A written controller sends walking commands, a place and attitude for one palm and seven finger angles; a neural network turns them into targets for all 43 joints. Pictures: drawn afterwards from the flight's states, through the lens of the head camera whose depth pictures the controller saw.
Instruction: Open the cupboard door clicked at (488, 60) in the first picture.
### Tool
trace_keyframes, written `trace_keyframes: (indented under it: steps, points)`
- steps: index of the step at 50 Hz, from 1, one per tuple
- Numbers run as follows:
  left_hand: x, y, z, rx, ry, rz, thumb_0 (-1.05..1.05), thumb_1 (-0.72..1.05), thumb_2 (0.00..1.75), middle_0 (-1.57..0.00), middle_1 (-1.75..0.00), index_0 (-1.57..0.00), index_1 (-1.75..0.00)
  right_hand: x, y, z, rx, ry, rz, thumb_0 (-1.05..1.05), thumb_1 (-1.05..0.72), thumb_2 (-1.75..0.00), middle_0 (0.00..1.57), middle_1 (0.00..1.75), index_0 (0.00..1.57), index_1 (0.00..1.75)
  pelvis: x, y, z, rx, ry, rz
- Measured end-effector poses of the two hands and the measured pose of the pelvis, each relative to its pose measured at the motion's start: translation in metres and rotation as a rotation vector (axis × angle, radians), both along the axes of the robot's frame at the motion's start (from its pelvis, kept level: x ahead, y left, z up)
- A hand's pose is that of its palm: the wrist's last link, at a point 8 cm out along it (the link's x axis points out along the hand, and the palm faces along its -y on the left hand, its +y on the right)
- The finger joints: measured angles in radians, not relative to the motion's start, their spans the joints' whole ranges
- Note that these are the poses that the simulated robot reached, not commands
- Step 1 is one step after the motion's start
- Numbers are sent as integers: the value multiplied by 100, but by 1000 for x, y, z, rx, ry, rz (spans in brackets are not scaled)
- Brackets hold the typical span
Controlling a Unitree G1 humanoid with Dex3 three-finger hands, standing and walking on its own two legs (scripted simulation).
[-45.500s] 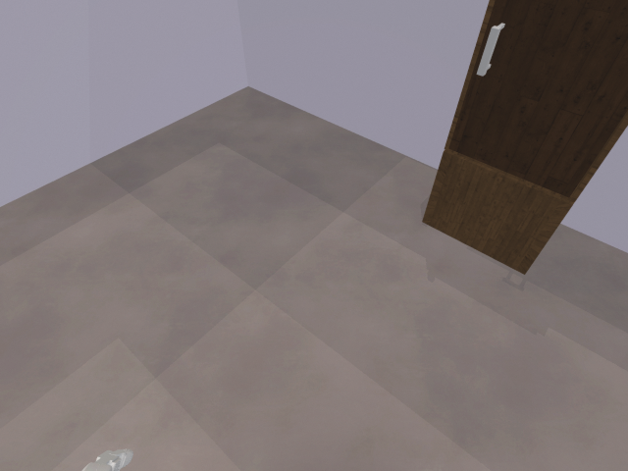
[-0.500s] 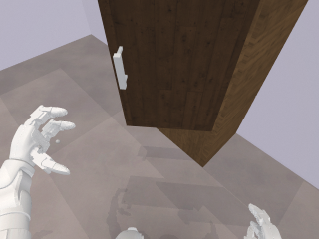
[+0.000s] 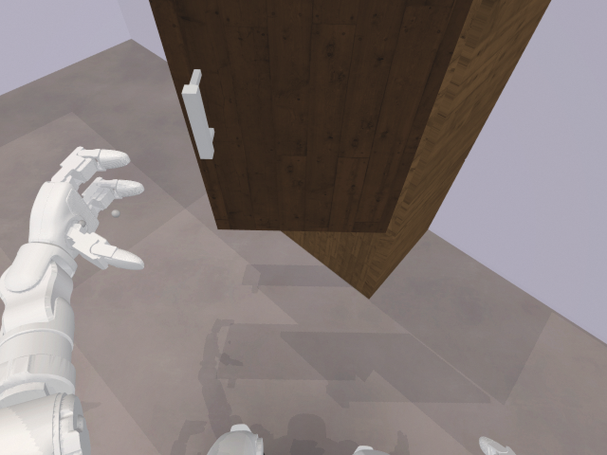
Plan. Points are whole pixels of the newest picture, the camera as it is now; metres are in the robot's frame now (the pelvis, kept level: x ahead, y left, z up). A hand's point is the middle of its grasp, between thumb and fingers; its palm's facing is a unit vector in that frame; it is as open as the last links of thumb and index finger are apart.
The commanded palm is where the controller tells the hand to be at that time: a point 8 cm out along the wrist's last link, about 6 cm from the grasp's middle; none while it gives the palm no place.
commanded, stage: move the hooked fingers beside the handle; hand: left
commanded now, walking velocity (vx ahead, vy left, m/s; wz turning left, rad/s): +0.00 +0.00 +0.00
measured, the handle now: (201, 116) +0.61 +0.18 +0.07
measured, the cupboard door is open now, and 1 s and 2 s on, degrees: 41 41 41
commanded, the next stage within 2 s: none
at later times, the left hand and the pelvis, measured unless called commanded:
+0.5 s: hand (140, 168) +0.47 +0.24 +0.09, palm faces +0.00 -1.00 -0.02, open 14.0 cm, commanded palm +0.45 +0.29 +0.08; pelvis +0.00 -0.01 -0.01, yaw +0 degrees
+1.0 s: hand (148, 131) +0.54 +0.24 +0.09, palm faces -0.01 -1.00 +0.00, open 14.0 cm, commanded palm +0.52 +0.29 +0.08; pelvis +0.01 +0.00 -0.02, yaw -2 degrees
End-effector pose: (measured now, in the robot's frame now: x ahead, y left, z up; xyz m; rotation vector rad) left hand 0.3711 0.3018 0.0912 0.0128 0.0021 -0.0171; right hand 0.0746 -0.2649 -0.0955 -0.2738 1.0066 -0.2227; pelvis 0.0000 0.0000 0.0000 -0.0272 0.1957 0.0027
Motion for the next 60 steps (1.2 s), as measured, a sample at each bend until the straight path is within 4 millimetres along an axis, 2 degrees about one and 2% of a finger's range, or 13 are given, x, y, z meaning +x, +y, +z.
trace_keyframes:
  steps: [11, 16, 31, 38, 44, 52, 60]
  points:
    - [34, -12, 2, 1, 7, -2, -2, -50, 30, -30, -120, -30, -120, -7, -1, -6, 2, 45, -25, 1, -90, -90, 20, 30, 20, 30, 1, -1, -3, -2, 26, -2]
    - [48, -11, 1, -7, 17, 21, -2, -50, 30, -30, -120, -30, -120, -15, -4, -9, 2, 76, -41, 0, -90, -90, 20, 30, 20, 30, 1, -3, -6, -2, 41, -6]
    - [96, -17, 3, 4, 22, -2, -2, -50, 30, -30, -120, -30, -120, -70, -17, -17, -35, 258, -128, 0, -91, -90, 20, 30, 20, 30, -1, -7, -17, -15, 111, -12]
    - [120, -13, 0, -4, 46, 22, -2, -50, 30, -30, -120, -30, -120, -92, -13, -15, -45, 318, -168, 0, -91, -90, 20, 30, 20, 30, 0, -5, -21, -23, 142, -22]
    - [138, -7, 5, 10, 15, 21, -2, -50, 30, -30, -120, -30, -120, -105, -5, -13, -45, 375, -189, 0, -91, -90, 20, 30, 20, 30, 3, -1, -23, -31, 172, -27]
    - [153, -2, -1, -5, 51, 5, -1, -50, 30, -30, -120, -30, -120, -111, 8, -9, -38, 415, -204, 0, -90, -90, 20, 30, 21, 30, 9, 7, -22, -40, 196, -32]
    - [148, 0, -7, -10, 27, 4, -2, -50, 30, -30, -120, -30, -120, -103, 20, -9, -12, 421, -195, 0, -90, -90, 20, 30, 21, 30, 16, 15, -19, -41, 190, -38]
